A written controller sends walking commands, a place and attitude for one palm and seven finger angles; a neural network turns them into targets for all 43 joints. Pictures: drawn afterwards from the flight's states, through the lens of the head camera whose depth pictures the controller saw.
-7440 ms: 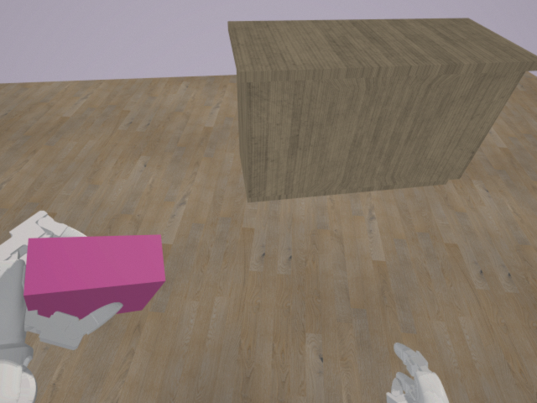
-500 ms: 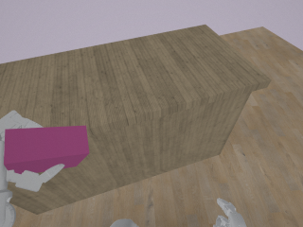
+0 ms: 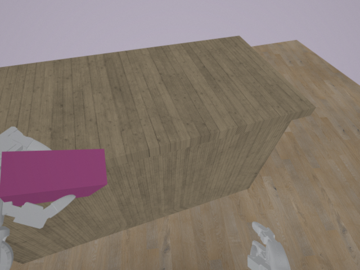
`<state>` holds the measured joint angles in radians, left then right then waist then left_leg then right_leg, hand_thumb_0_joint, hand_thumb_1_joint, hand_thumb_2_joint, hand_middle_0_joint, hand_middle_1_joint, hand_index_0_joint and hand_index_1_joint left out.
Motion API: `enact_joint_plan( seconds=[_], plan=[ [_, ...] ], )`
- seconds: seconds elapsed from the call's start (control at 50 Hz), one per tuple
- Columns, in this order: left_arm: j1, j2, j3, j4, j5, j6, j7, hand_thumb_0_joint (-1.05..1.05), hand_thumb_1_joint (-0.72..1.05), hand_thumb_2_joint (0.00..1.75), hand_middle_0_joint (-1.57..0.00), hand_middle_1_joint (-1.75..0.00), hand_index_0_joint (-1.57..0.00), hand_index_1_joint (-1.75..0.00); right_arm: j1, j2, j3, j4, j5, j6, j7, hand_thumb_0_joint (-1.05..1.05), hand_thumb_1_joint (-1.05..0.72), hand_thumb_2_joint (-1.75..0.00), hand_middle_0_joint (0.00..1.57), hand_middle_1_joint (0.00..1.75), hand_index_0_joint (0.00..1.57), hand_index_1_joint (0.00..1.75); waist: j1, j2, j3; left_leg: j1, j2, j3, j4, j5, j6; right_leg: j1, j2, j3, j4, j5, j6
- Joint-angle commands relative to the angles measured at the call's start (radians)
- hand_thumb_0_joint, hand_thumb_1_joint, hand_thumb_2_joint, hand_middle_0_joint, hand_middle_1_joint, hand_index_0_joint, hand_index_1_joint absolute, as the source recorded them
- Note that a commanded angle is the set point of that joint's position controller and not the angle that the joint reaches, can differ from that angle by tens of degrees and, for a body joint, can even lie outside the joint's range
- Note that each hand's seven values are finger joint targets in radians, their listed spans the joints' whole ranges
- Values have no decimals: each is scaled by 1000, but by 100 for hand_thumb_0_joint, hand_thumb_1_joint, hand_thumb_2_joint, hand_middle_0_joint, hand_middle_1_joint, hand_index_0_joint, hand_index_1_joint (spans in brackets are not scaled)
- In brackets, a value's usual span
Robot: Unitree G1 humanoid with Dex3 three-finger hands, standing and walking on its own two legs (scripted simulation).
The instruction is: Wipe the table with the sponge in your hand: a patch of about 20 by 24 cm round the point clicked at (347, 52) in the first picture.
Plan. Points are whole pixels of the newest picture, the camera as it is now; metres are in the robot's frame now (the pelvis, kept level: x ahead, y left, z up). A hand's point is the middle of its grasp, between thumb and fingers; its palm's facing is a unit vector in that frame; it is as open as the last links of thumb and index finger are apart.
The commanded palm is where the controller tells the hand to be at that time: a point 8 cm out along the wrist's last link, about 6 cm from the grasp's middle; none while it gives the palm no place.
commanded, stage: come to a stop and stand still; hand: left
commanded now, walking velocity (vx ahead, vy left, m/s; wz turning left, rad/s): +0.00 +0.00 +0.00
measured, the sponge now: (69, 177) +0.23 +0.20 +0.16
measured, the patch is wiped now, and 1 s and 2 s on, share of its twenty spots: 0.00 0.00 0.00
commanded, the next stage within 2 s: look again from close up in 1.36 s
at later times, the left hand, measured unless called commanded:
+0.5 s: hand (68, 183) +0.22 +0.21 +0.15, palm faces +0.28 -0.87 -0.41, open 9.9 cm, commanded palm +0.16 +0.24 +0.18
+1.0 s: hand (34, 183) +0.21 +0.25 +0.17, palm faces +0.37 -0.86 -0.34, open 9.8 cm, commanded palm +0.15 +0.28 +0.18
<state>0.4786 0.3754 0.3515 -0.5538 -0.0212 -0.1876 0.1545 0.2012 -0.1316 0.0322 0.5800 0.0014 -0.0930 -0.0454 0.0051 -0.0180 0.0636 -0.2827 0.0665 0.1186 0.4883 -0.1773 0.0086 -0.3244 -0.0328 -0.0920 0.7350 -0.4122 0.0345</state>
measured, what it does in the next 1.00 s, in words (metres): steps on the spot: right foot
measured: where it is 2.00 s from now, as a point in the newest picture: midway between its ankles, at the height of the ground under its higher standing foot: outside the picture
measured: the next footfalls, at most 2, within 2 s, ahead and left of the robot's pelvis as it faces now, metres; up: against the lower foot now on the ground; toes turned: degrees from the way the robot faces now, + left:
right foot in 0.06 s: +0.06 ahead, -0.11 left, +0.00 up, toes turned -6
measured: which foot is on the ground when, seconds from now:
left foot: down 0.00-1.00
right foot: up 0.00-0.04, down 0.06-1.00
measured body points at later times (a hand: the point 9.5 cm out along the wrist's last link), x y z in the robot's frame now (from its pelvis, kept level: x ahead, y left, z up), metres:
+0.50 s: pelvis -0.01 -0.03 +0.00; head +0.01 +0.00 +0.45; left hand +0.20 +0.25 +0.17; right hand +0.13 -0.31 -0.05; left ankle +0.02 +0.08 -0.74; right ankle +0.02 -0.11 -0.74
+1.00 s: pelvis -0.02 +0.01 +0.01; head -0.01 +0.02 +0.46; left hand +0.18 +0.29 +0.18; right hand +0.16 -0.21 -0.06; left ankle +0.02 +0.08 -0.74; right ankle +0.02 -0.11 -0.74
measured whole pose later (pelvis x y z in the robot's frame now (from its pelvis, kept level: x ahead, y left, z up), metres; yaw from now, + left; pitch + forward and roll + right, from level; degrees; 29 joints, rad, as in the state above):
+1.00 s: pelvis -0.02 +0.01 +0.01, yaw -3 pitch -2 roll -1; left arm 0.43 0.34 0.33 -0.47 -0.04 -0.16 0.14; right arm 0.18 -0.18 0.06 0.58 -0.03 -0.11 -0.05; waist 0.03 -0.01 0.05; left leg -0.21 -0.03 0.03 0.41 -0.17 0.06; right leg -0.17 0.01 -0.07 0.33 -0.12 -0.01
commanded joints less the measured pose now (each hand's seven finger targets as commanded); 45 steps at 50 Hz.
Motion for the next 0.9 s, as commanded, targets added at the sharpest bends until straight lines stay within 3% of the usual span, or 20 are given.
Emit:
enact_joint_plan(
  seconds=[0.0,0.02,0.04,0.06,0.08,0.1,0.12,0.14,0.16,0.18,0.24,0.3,0.34,0.36,0.46,0.56,0.62,0.72,0.74,0.88],
  plan=[
    [-57,143,103,-208,-13,-57,22,0,10,130,-120,-160,-120,-160,-59,-177,-54,-128,2,-55,-15,0,-90,-90,20,30,20,30,-4,226,-167,60,197,-136,-122,148,65,152,17,-22,-252,110,7],
    [-69,146,108,-185,-10,-56,22,0,10,130,-120,-160,-120,-160,-67,-173,-52,-128,4,-51,-16,0,-90,-90,20,30,20,30,-2,198,-164,15,177,-114,-98,72,44,206,7,-12,-310,175,2],
    [-1075,993,517,-281,14,-201,36,0,10,130,-120,-160,-120,-160,127,-222,18,-153,42,-100,-77,0,-90,-90,20,30,20,30,-35,202,-162,27,26,-117,-98,-124,43,129,-21,111,-325,123,-8],
    [-659,331,288,121,4,-104,-2,0,10,130,-120,-160,-120,-160,-51,-64,-14,-142,23,-102,-41,0,-90,-90,20,30,20,30,-11,-25,-143,23,61,-79,-24,-135,9,44,-42,116,-375,62,-50],
    [-567,397,303,161,-6,-100,-24,0,10,130,-120,-160,-120,-160,-47,-191,-50,-127,-14,-121,-21,0,-90,-90,20,30,20,30,24,-117,-116,49,-5,-50,82,-166,2,20,-76,293,-453,109,-80],
    [-449,343,246,159,-4,-101,-44,0,10,130,-120,-160,-120,-160,-6,-189,-59,-126,-10,-121,-6,0,-90,-90,20,30,20,30,40,-224,-109,-45,-45,-44,196,-151,4,61,-166,400,-497,149,-80],
    [-322,235,161,118,-13,-100,-63,0,10,130,-120,-160,-120,-160,8,-165,-45,-144,2,-126,19,0,-90,-90,20,30,20,30,63,-255,-142,-128,-63,-77,277,-165,5,173,-219,413,-502,224,-87],
    [-216,124,83,116,-26,-97,-64,0,10,130,-120,-160,-120,-160,5,-155,-38,-147,12,-130,42,0,-90,-90,20,30,20,30,65,-195,-190,-169,-60,-94,295,-170,5,292,-230,402,-449,406,-109],
    [-166,109,63,51,-23,-91,-54,0,10,130,-120,-160,-120,-160,36,-165,-38,-137,13,-128,57,0,-90,-90,20,30,20,30,58,-155,-214,-180,-46,-100,286,-184,3,362,-232,341,-405,519,-120],
    [-203,116,42,-52,-16,-86,-45,0,10,130,-120,-160,-120,-160,-6,-189,-41,-140,6,-132,62,0,-90,-90,20,30,20,30,46,-126,-183,-150,-45,-103,249,-188,6,302,-223,315,-403,528,-116],
    [-147,151,80,-75,-28,-68,-19,0,10,130,-120,-160,-120,-160,-57,-205,-51,-125,2,-132,37,0,-90,-90,20,30,20,30,12,-42,-118,66,-41,-104,-4,-56,14,107,-134,209,-432,230,-82],
    [-153,185,153,-109,-29,-70,-18,0,10,130,-120,-160,-120,-160,-98,-232,-66,-153,-1,-109,6,0,-90,-90,20,30,20,30,20,0,-102,75,-10,-147,-74,-39,20,85,-63,182,-461,100,-38],
    [-147,258,221,-198,-29,-84,-10,0,10,130,-120,-160,-120,-160,-116,-221,-58,-164,-15,-94,-8,0,-90,-90,20,30,20,30,17,160,-121,69,-8,-161,-101,-42,23,116,-56,172,-434,136,-59],
    [-138,221,192,-211,-27,-89,-8,0,10,130,-120,-160,-120,-160,-116,-216,-52,-165,-16,-92,-11,0,-90,-90,20,30,20,30,12,215,-131,45,2,-174,-122,-30,27,163,-41,148,-410,184,-61],
    [-92,187,159,-219,-35,-84,5,0,10,130,-120,-160,-120,-160,-95,-227,-57,-175,-15,-109,-15,0,-90,-90,20,30,20,30,14,131,-187,71,-1,-165,-97,88,17,249,-30,123,-401,364,-51],
    [-75,110,87,-123,-34,-72,3,0,10,130,-120,-160,-120,-160,-77,-232,-64,-149,-19,-112,-10,0,-90,-90,20,30,20,30,5,58,-157,93,-8,-162,-108,51,15,204,-25,125,-436,338,-47],
    [-115,97,65,-81,-28,-60,-1,0,10,130,-120,-160,-120,-160,-85,-228,-61,-141,-20,-102,-9,0,-90,-90,20,30,20,30,0,15,-108,77,-11,-164,-129,-42,15,150,-20,138,-479,220,-43],
    [-205,114,64,-105,-20,-48,-1,0,10,130,-120,-160,-120,-160,-99,-210,-47,-146,-22,-84,-13,0,-90,-90,20,30,20,30,1,50,-100,64,-15,-170,-171,-109,14,152,-5,126,-498,153,-43],
    [-226,143,83,-142,-17,-48,2,0,10,130,-120,-160,-120,-160,-108,-214,-46,-147,-26,-83,-15,0,-90,-90,20,30,20,30,4,111,-119,67,-16,-175,-185,-90,12,172,3,120,-478,187,-47],
    [-162,125,82,-163,-28,-37,4,0,10,130,-120,-160,-120,-160,-114,-198,-34,-161,-28,-78,-14,0,-90,-90,20,30,20,30,13,90,-162,51,-16,-183,-185,8,3,252,9,96,-435,305,-46]
  ],
)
